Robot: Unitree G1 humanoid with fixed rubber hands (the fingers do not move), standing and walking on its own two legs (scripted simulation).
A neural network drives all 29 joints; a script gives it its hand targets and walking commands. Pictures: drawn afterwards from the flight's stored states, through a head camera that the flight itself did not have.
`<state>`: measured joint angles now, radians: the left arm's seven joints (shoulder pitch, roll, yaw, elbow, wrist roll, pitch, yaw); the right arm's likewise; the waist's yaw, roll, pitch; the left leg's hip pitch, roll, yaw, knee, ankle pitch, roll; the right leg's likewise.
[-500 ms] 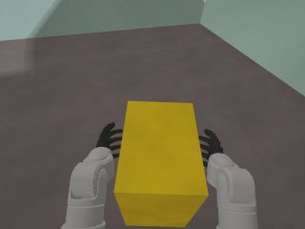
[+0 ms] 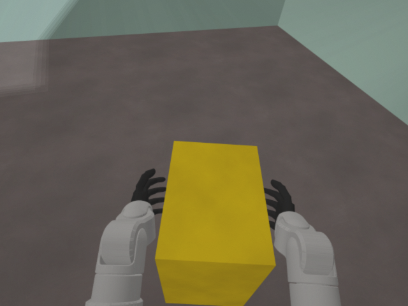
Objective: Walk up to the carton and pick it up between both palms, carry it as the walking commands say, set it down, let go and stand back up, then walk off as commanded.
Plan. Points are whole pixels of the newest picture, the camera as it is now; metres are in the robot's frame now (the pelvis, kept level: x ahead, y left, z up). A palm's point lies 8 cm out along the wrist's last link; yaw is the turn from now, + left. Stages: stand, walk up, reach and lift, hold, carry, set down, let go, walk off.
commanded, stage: carry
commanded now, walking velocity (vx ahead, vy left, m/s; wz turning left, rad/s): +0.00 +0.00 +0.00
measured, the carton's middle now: (209, 227) +0.29 +0.00 -0.04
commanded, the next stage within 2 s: none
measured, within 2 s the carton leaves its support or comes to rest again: neither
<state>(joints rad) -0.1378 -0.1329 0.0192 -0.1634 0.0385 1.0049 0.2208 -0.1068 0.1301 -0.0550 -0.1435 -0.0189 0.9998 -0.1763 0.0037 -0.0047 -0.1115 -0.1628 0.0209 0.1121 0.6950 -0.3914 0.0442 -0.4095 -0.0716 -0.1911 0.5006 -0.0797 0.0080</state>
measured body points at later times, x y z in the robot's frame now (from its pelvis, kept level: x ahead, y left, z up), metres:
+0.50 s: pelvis +0.11 +0.03 -0.02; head +0.18 +0.07 +0.42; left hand +0.41 +0.18 +0.03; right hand +0.41 -0.09 +0.04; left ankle +0.16 +0.13 -0.74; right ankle +0.04 -0.15 -0.73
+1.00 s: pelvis +0.13 +0.03 +0.00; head +0.10 +0.02 +0.44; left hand +0.41 +0.16 +0.06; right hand +0.40 -0.11 +0.05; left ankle +0.16 +0.13 -0.73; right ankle +0.08 -0.08 -0.73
